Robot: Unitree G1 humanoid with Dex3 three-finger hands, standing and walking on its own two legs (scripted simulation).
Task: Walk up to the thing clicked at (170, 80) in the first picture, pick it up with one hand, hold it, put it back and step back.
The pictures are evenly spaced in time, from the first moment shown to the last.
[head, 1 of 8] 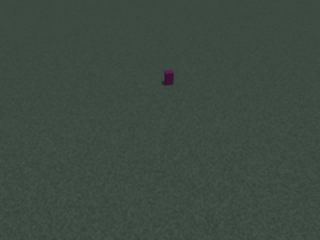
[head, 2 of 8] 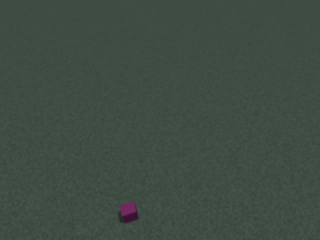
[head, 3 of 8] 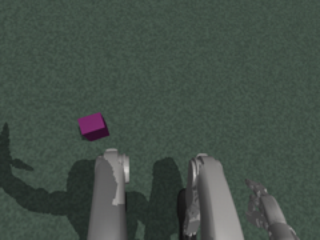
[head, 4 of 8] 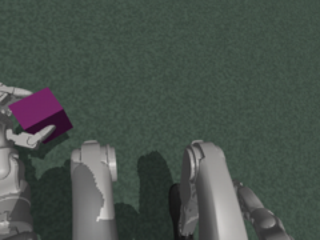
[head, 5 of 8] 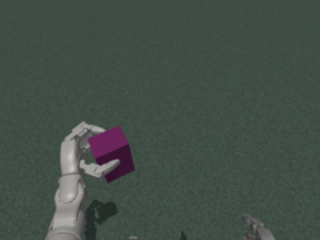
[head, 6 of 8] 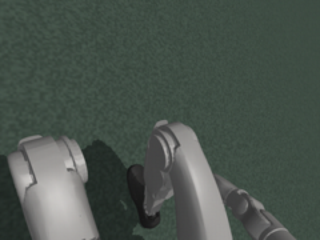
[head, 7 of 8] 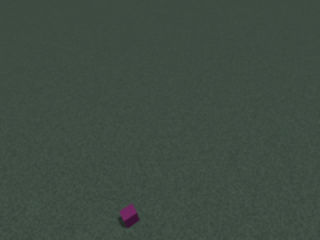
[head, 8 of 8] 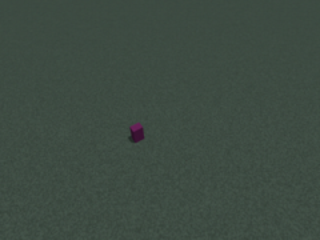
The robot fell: no
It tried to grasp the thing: yes
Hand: left
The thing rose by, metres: 0.68
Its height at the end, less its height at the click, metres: +0.00
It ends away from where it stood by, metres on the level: 0.00
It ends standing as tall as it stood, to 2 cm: yes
